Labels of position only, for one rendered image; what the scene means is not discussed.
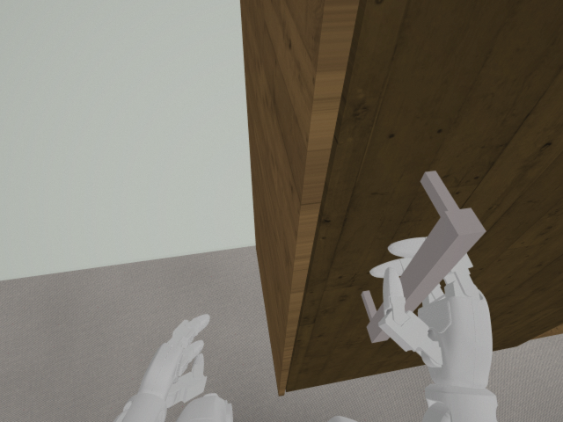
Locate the right robot forearm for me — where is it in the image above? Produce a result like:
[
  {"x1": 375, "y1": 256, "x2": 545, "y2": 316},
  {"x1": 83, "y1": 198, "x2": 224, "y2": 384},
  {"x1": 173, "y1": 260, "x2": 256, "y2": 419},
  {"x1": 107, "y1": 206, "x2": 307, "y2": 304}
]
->
[{"x1": 422, "y1": 384, "x2": 498, "y2": 422}]

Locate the robot left hand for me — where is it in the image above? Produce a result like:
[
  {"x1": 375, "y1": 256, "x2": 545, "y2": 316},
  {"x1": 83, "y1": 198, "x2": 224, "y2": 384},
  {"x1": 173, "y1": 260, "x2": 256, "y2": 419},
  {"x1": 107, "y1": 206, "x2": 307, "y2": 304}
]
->
[{"x1": 137, "y1": 314, "x2": 210, "y2": 408}]

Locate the left robot thigh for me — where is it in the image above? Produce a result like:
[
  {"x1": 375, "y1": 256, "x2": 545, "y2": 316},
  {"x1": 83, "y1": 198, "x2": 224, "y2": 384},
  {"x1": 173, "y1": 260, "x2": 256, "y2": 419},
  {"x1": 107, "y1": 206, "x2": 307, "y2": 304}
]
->
[{"x1": 176, "y1": 396, "x2": 233, "y2": 422}]

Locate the robot right hand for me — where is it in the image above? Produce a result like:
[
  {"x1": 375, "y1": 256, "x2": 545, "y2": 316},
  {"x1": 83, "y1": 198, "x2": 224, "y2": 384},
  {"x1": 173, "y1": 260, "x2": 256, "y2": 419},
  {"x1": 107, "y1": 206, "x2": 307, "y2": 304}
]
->
[{"x1": 369, "y1": 236, "x2": 493, "y2": 389}]

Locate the handle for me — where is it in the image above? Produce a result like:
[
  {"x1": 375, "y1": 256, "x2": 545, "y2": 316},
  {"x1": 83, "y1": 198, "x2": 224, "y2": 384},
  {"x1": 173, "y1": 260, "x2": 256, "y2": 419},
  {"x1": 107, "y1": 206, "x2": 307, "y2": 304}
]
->
[{"x1": 361, "y1": 171, "x2": 486, "y2": 343}]

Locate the left robot forearm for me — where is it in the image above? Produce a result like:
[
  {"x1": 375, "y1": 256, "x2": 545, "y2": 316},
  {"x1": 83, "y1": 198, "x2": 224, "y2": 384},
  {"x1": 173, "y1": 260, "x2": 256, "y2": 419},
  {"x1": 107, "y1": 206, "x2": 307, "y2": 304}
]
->
[{"x1": 114, "y1": 393, "x2": 167, "y2": 422}]

